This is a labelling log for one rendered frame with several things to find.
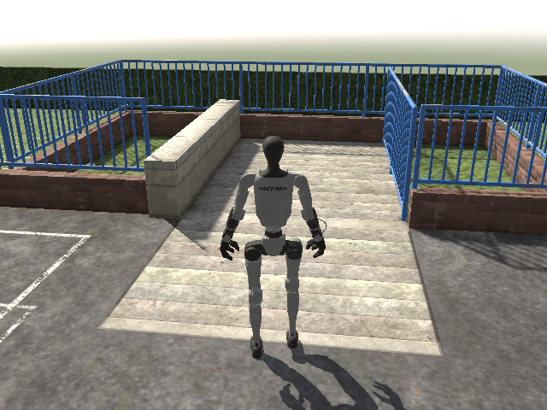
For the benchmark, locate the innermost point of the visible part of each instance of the robot left forearm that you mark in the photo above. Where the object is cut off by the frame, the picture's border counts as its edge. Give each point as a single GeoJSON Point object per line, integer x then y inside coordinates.
{"type": "Point", "coordinates": [230, 228]}

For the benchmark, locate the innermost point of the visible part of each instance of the right robot hand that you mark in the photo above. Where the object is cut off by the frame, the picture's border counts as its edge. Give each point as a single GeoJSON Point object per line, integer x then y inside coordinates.
{"type": "Point", "coordinates": [321, 245]}

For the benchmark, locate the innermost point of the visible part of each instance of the right robot upper arm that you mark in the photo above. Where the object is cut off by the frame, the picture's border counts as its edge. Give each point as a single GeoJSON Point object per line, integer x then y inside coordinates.
{"type": "Point", "coordinates": [300, 181]}

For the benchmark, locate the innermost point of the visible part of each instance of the robot right forearm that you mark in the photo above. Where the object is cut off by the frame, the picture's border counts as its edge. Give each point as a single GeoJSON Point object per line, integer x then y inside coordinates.
{"type": "Point", "coordinates": [314, 228]}

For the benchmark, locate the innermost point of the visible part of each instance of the left robot upper arm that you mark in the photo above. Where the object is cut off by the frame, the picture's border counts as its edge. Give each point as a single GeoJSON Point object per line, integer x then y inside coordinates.
{"type": "Point", "coordinates": [246, 181]}

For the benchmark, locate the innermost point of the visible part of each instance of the left robot hand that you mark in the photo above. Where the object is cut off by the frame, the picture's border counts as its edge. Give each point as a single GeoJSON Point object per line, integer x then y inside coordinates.
{"type": "Point", "coordinates": [225, 247]}

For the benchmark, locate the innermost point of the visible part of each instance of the robot right shin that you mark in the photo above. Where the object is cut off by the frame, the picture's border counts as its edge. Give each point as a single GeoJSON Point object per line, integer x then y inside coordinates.
{"type": "Point", "coordinates": [292, 308]}

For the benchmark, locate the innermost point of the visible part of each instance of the left robot thigh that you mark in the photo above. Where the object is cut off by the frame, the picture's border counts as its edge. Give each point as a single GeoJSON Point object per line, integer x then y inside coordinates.
{"type": "Point", "coordinates": [253, 262]}

